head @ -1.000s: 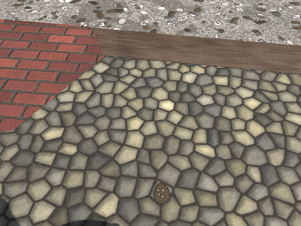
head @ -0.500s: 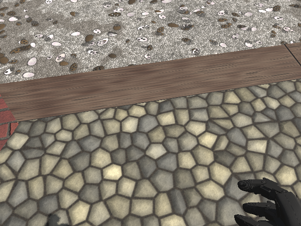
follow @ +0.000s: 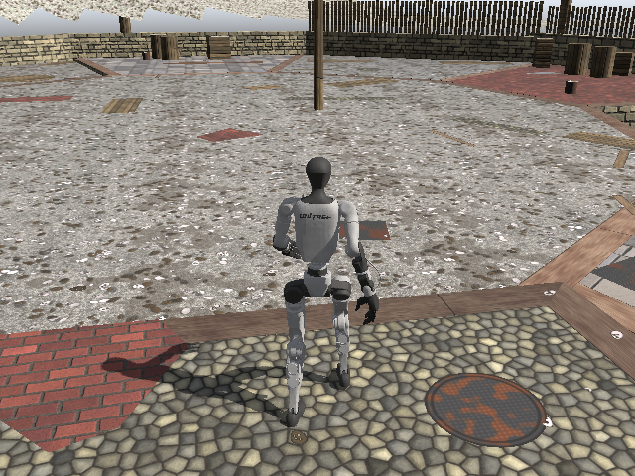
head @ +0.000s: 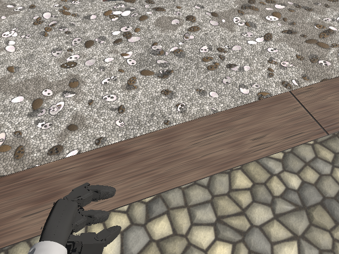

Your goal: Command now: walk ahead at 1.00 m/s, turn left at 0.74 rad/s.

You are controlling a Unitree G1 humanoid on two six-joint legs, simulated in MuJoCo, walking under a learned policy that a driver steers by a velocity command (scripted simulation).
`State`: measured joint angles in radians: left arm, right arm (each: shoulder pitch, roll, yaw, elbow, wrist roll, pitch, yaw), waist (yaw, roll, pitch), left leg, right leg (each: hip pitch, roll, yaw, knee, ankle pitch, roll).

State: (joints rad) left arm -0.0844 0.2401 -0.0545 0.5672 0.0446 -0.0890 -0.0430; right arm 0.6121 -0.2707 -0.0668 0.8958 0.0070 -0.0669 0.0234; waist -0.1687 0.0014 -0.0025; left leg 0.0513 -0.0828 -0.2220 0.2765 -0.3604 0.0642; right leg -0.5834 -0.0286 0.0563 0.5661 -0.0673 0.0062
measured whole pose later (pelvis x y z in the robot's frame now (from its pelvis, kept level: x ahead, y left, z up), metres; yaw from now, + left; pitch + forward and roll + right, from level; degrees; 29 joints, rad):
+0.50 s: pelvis +0.44 +0.07 -0.04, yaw +25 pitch +1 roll -1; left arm 0.48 0.28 0.03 0.88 0.02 -0.07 0.02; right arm 0.03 -0.31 -0.03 0.63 -0.04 -0.02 0.05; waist 0.05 0.02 0.05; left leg -0.58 -0.07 0.11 0.76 -0.20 0.17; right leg 0.04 -0.06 -0.14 1.00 -0.42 -0.01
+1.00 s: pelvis +0.87 +0.18 -0.04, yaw +4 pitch -2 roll +0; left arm 0.42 0.33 0.09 0.87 0.01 0.00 -0.01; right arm 0.15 -0.25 -0.01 0.75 -0.05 -0.09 -0.02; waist 0.09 -0.02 0.06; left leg -0.39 0.01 -0.03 1.47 -0.41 -0.02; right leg -0.39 0.15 -0.06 0.80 -0.38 -0.17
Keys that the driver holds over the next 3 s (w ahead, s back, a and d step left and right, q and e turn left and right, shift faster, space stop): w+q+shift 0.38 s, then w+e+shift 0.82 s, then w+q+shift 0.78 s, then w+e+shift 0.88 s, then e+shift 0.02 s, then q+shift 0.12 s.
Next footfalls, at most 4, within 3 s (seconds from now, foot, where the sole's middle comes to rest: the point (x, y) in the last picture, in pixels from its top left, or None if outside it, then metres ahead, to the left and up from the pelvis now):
0.04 right None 0.21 -0.14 -0.77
0.46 left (111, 239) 0.57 0.17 -0.77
0.90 right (108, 159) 0.95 0.16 -0.77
1.34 left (72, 120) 1.35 0.36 -0.91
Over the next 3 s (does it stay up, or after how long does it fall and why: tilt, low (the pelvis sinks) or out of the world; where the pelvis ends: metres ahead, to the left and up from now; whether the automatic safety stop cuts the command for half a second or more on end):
stays up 2.72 0.46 -0.16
